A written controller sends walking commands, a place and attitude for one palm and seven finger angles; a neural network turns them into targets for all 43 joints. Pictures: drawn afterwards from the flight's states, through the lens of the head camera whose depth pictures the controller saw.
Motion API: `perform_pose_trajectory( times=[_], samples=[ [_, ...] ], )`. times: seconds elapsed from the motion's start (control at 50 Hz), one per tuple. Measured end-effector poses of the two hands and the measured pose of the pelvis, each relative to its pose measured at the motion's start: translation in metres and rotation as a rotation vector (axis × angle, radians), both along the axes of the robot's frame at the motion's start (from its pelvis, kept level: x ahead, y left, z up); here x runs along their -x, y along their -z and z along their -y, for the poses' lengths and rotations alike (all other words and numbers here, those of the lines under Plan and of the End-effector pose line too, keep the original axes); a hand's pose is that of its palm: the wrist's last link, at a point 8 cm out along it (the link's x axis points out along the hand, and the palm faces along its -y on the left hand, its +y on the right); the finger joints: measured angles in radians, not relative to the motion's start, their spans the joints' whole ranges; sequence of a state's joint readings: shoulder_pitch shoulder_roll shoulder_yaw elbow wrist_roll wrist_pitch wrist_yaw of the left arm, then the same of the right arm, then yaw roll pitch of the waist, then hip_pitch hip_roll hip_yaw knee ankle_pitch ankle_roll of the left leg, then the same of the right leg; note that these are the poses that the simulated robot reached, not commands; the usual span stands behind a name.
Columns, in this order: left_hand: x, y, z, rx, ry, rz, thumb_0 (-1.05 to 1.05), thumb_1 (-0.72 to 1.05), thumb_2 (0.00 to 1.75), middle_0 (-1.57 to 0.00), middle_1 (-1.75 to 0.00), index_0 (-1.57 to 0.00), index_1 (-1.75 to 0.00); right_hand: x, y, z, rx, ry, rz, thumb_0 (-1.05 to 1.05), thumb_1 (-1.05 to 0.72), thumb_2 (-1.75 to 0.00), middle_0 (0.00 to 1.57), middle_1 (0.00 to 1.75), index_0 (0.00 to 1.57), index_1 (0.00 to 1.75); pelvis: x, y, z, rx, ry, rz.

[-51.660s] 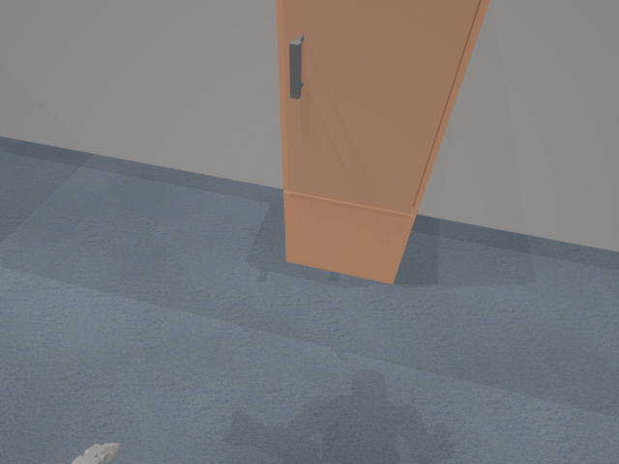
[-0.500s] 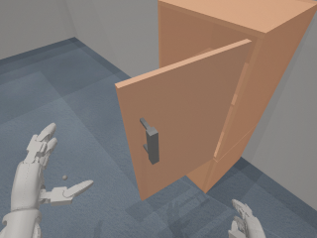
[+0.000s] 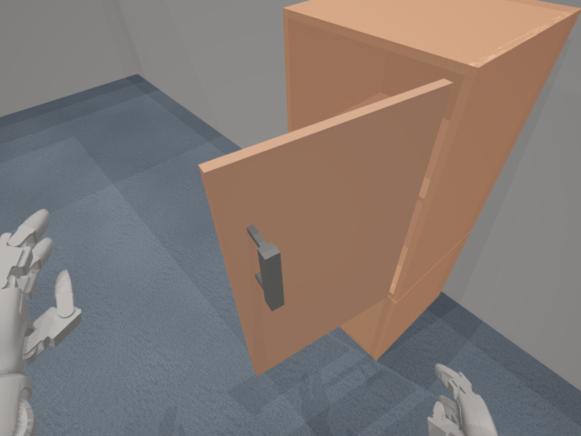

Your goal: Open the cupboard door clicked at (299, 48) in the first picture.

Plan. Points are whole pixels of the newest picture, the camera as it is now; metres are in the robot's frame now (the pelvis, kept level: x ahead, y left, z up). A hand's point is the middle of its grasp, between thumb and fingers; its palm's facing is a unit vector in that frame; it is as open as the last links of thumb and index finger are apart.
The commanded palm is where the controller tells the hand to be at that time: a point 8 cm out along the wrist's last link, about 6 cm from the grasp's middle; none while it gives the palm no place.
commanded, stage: draw the hand back to the body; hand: left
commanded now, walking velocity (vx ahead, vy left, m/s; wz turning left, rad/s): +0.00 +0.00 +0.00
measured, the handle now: (264, 268) +0.32 +0.09 +0.07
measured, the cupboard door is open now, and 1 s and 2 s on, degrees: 80 80 80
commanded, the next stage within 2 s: step back with the hand held close in 0.22 s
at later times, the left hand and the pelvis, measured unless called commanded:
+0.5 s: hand (66, 315) +0.18 +0.26 +0.15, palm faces +0.42 -0.79 -0.45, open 7.5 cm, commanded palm +0.13 +0.30 +0.17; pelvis -0.02 +0.00 +0.00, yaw -1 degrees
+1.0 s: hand (2, 387) +0.11 +0.28 +0.15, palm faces +0.42 -0.76 -0.50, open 7.5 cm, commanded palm +0.05 +0.32 +0.17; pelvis -0.09 +0.02 -0.02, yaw +0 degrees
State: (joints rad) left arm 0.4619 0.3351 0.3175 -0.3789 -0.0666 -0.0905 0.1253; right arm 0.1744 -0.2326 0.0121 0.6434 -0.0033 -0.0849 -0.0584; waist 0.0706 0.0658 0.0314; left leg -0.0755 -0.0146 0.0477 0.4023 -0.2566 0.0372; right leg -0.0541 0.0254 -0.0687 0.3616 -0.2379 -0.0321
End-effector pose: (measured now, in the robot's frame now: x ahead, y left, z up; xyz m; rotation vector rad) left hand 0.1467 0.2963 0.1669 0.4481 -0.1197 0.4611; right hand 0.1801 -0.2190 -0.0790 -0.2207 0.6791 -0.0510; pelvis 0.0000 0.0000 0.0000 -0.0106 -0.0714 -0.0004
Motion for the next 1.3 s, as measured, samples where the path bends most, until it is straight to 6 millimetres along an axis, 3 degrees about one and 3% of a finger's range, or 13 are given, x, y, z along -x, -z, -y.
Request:
perform_pose_trajectory(
  times=[0.34, 0.42, 0.64, 0.86, 1.12, 1.3],
  samples=[
    [0.007, 0.002, 0.006, 0.006, 0.015, -0.002, 0.01, 0.88, 0.9, -0.21, -0.3, -0.21, -0.3, 0.014, 0.002, 0.004, -0.008, 0.016, -0.01, 0.01, -0.91, -0.9, 0.2, 0.3, 0.2, 0.3, 0.008, 0.0, 0.005, 0.001, 0.004, 0.011],
    [0.008, -0.006, 0.002, -0.037, 0.023, 0.019, 0.01, 0.88, 0.9, -0.21, -0.3, -0.21, -0.3, 0.019, 0.001, 0.006, -0.004, 0.026, -0.018, 0.01, -0.91, -0.9, 0.2, 0.3, 0.2, 0.3, 0.012, 0.0, 0.005, 0.007, 0.004, -0.01],
    [0.008, 0.001, -0.001, -0.104, 0.124, -0.061, 0.01, 0.89, 0.9, -0.21, -0.3, -0.21, -0.3, 0.052, 0.001, 0.02, 0.044, 0.143, -0.064, 0.01, -0.91, -0.9, 0.2, 0.3, 0.2, 0.3, 0.032, 0.003, -0.009, 0.001, 0.03, -0.071],
    [0.049, -0.005, -0.017, -0.166, 0.121, 0.009, 0.01, 0.88, 0.9, -0.21, -0.3, -0.21, -0.3, 0.094, 0.002, 0.006, 0.063, 0.148, -0.053, 0.01, -0.91, -0.9, 0.2, 0.3, 0.2, 0.3, 0.07, 0.012, -0.021, -0.001, 0.028, -0.069],
    [0.101, -0.004, -0.024, -0.201, 0.047, 0.111, 0.01, 0.88, 0.9, -0.21, -0.3, -0.21, -0.3, 0.134, 0.022, -0.009, 0.049, 0.08, -0.065, 0.01, -0.91, -0.9, 0.2, 0.3, 0.21, 0.3, 0.107, 0.025, -0.02, 0.003, -0.029, -0.043],
    [0.125, 0.002, -0.036, -0.158, 0.088, 0.159, 0.01, 0.88, 0.9, -0.21, -0.3, -0.21, -0.3, 0.158, 0.014, -0.012, 0.111, 0.082, -0.084, 0.01, -0.91, -0.9, 0.2, 0.3, 0.21, 0.3, 0.137, 0.027, -0.033, 0.007, -0.05, -0.052]
  ],
)
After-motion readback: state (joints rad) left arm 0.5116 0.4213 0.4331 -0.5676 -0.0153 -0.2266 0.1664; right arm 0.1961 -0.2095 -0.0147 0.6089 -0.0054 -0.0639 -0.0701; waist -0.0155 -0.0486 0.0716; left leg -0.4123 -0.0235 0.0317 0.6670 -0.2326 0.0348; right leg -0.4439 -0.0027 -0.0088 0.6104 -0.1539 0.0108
